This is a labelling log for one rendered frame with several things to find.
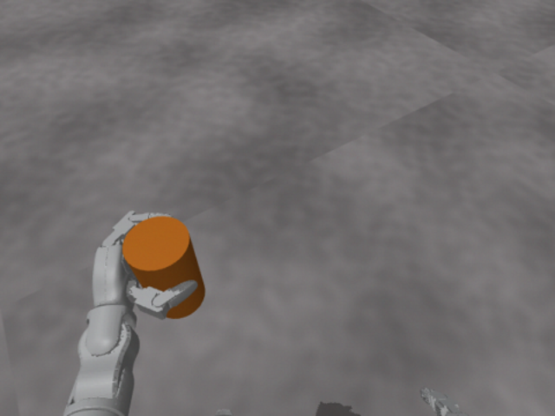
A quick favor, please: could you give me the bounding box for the left robot arm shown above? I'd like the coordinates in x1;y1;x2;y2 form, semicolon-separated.
63;303;140;416

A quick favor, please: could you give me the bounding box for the left robot hand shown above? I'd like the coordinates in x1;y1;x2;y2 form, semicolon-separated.
92;211;198;320

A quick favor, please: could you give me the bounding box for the can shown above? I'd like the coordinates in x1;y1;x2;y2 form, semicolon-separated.
122;217;206;319

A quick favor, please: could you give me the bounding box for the right robot hand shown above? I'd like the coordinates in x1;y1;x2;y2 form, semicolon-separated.
421;387;468;416

